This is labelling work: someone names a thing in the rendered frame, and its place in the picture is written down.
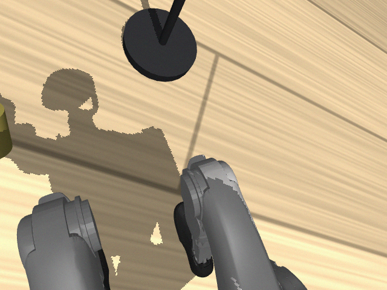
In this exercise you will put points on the mug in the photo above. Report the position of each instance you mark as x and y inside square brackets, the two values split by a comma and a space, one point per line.
[5, 138]

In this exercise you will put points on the right robot foot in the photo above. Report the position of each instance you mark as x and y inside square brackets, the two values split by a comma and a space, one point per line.
[185, 237]

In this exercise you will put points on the right robot hand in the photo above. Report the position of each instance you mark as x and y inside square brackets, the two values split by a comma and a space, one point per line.
[286, 279]

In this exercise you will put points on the left robot foot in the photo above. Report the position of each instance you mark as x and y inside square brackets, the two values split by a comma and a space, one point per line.
[105, 269]

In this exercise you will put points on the floor lamp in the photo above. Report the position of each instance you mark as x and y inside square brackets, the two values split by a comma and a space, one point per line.
[158, 44]

